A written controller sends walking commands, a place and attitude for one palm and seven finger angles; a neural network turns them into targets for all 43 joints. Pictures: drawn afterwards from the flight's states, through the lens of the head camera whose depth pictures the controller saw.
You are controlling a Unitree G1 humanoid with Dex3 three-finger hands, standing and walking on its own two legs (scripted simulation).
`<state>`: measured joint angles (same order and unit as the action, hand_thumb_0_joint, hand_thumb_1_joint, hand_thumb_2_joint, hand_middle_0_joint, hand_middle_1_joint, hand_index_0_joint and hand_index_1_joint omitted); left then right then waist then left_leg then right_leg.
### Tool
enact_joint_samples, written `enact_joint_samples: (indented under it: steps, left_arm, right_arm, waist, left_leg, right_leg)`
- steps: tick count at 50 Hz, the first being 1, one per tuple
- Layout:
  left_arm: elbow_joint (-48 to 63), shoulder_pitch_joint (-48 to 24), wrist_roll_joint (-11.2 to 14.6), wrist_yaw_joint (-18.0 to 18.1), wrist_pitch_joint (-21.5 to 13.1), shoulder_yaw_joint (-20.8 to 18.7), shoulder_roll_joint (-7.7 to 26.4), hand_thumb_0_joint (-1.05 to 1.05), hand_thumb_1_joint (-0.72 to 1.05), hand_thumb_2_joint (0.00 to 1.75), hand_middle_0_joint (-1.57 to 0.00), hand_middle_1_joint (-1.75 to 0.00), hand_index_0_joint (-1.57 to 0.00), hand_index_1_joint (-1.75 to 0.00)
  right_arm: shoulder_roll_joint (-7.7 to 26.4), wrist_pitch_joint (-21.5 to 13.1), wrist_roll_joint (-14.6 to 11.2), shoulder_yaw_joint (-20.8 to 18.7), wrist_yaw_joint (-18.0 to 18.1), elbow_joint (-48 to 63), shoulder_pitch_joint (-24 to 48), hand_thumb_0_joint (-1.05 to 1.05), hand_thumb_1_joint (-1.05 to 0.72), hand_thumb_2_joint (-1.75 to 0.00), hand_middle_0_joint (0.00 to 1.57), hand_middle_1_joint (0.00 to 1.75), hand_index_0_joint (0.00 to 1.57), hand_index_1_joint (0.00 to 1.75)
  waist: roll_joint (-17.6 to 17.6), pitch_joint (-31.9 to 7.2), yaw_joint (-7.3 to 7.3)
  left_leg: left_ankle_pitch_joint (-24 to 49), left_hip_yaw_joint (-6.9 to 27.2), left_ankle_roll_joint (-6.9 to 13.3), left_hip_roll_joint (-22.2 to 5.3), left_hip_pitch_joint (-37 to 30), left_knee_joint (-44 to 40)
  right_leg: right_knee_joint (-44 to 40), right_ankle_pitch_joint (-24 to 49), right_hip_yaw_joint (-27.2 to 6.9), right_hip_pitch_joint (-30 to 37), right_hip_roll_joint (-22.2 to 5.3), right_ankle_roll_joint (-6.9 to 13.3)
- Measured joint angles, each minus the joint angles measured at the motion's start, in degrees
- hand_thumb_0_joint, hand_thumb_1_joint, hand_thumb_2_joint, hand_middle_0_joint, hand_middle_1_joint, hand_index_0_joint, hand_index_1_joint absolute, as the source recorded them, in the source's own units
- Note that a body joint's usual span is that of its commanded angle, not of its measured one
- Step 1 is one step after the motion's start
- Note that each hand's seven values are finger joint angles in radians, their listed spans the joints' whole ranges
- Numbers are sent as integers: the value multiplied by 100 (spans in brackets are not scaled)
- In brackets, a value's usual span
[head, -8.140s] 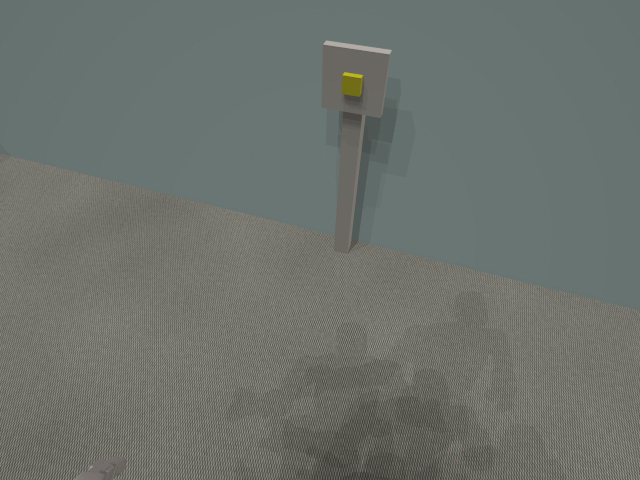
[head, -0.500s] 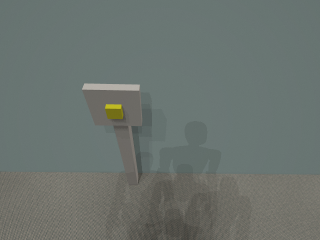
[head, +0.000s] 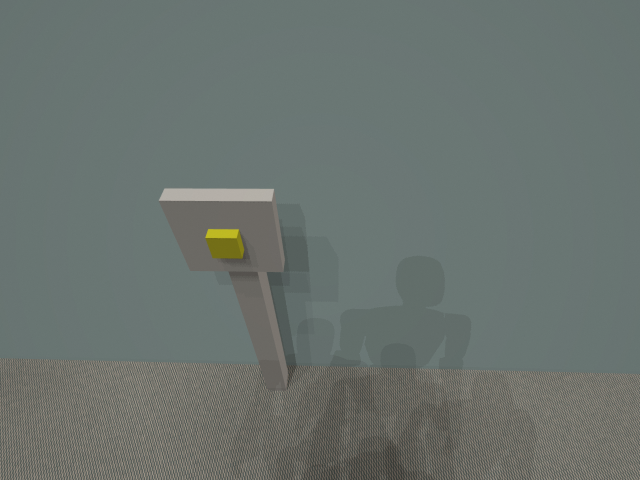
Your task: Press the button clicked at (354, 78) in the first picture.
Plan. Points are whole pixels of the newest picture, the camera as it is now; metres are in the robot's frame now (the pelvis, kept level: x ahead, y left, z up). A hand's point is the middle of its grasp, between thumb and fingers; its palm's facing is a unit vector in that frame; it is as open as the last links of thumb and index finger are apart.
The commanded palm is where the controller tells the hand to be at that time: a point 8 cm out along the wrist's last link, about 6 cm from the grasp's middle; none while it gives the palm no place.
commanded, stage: raise the hand and make a fist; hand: left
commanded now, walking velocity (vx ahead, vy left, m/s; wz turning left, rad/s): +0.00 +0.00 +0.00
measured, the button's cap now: (225, 242) +0.49 +0.19 -0.01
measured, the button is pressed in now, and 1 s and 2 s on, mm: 0 0 0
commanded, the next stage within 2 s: none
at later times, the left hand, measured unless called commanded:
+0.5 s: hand out of the picture +0.13 +0.15 -0.05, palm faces -0.03 -1.00 +0.02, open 5.6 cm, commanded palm +0.10 +0.22 -0.06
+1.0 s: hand out of the picture +0.14 +0.21 -0.04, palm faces +0.06 -1.00 -0.04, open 3.1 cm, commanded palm +0.11 +0.26 -0.04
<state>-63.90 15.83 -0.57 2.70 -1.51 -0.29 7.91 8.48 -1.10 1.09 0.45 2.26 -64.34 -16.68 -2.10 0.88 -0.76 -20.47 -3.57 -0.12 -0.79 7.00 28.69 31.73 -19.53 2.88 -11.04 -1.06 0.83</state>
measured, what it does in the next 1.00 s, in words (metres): lowers itself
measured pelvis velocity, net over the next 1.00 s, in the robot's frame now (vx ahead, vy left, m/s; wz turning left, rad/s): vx -0.08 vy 0.02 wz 0.02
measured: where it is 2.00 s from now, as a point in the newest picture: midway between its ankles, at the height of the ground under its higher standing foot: outside the picture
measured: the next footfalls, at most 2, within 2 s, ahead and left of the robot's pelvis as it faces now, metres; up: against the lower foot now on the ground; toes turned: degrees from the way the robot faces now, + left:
none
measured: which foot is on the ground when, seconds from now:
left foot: down 0.00-1.00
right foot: down 0.00-1.00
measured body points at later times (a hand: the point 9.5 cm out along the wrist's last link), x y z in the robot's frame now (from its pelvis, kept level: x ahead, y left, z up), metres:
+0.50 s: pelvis -0.07 -0.02 -0.06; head -0.03 -0.01 +0.38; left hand +0.13 +0.21 -0.05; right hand +0.16 -0.29 -0.09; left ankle -0.05 +0.12 -0.73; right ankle -0.03 -0.11 -0.73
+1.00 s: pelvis -0.08 +0.02 -0.08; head -0.02 +0.03 +0.36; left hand +0.13 +0.26 -0.03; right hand +0.06 -0.21 -0.17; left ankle -0.06 +0.12 -0.73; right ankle -0.03 -0.11 -0.73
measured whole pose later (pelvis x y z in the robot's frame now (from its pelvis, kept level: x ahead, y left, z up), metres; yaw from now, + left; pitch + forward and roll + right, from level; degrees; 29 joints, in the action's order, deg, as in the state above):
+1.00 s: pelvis -0.08 +0.02 -0.08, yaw +1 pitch +14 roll -2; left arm 3.1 23.4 13.5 -10.0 -19.3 -9.0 12.4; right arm 11.1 -11.0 -0.7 1.7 2.7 -30.4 -18.3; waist -0.8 -7.0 -1.3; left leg -29.3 -1.1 1.6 -1.4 50.6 65.9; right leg 62.6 -25.2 4.1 -51.2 -1.8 0.3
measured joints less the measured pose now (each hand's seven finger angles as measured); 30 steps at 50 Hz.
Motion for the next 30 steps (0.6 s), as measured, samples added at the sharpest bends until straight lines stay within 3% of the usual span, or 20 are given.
enact_joint_samples:
  steps: [6,7,8,11,13,15,18,22,24,26,30]
  left_arm:
    - [-2,9,-17,20,-23,-8,2,1,92,90,-20,-30,-20,-30]
    - [894,296,213,44,315,-64,29,1,93,90,-20,-30,-20,-30]
    - [1943,649,364,78,371,-117,76,2,94,90,-21,-31,-20,-30]
    - [4016,1013,699,366,33,-104,152,3,94,90,-23,-33,-23,-33]
    - [4811,828,834,294,-242,-211,125,3,94,90,-25,-36,-25,-35]
    - [5098,437,892,55,-799,-418,144,2,93,90,-28,-40,-28,-39]
    - [5074,-98,1118,-609,-1833,-733,216,1,92,90,-34,-46,-34,-46]
    - [4908,-89,1422,-1885,-2945,-877,208,1,91,90,-44,-57,-44,-56]
    - [4832,135,1468,-2268,-3050,-866,200,0,91,90,-49,-62,-49,-62]
    - [4846,396,1494,-2372,-2930,-847,205,1,90,90,-54,-68,-54,-68]
    - [5344,830,1452,-1991,-2865,-855,247,1,90,90,-66,-80,-65,-79]
  right_arm:
    - [-9,64,-15,-3,-29,-35,62,1,-92,-90,20,30,20,30]
    - [4,-1,-78,23,-6,177,-2,1,-92,-90,20,30,20,30]
    - [48,-258,-103,36,87,403,-127,2,-92,-90,20,30,20,30]
    - [293,-960,-255,-85,253,860,-285,3,-93,-90,20,30,20,30]
    - [490,-1185,-269,-182,282,1212,-156,3,-93,-90,20,30,20,30]
    - [637,-1317,-218,-260,272,1597,91,2,-92,-90,20,30,20,30]
    - [703,-1452,-151,-357,142,2184,498,2,-92,-90,20,30,20,30]
    - [777,-1509,-180,-470,-114,2957,827,2,-91,-90,20,30,20,30]
    - [829,-1452,-214,-506,-151,3278,892,2,-91,-90,20,30,20,30]
    - [854,-1365,-233,-530,-144,3547,908,2,-91,-90,20,30,20,30]
    - [769,-1321,-189,-445,-65,3794,860,1,-91,-90,20,30,20,30]
  waist:
    - [51,80,19]
    - [92,115,59]
    - [129,119,129]
    - [67,-56,123]
    - [-11,-185,27]
    - [-16,-366,-78]
    - [194,-618,-108]
    - [477,-744,-71]
    - [553,-794,-14]
    - [589,-792,66]
    - [533,-732,224]
  left_leg:
    - [66,44,-72,-100,106,97]
    - [77,50,-27,-117,191,201]
    - [69,34,-10,-125,178,138]
    - [63,136,-119,-85,352,120]
    - [82,217,-97,-41,645,318]
    - [34,246,-84,-14,1124,660]
    - [-130,167,-117,-29,1994,1338]
    - [-431,132,-177,-95,2951,2296]
    - [-576,154,-183,-106,3353,2740]
    - [-704,201,-164,-108,3680,3129]
    - [-911,372,-123,-127,4207,3778]
  right_leg:
    - [-101,60,71,15,88,70]
    - [-90,89,54,-43,113,78]
    - [-47,99,17,-107,132,96]
    - [67,72,107,-294,78,108]
    - [217,58,183,-529,21,98]
    - [556,-2,207,-997,-25,102]
    - [1298,-168,118,-1940,-45,142]
    - [2215,-408,66,-2914,-21,214]
    - [2619,-539,77,-3297,-30,226]
    - [2952,-653,114,-3584,-45,234]
    - [3412,-796,268,-3971,-51,232]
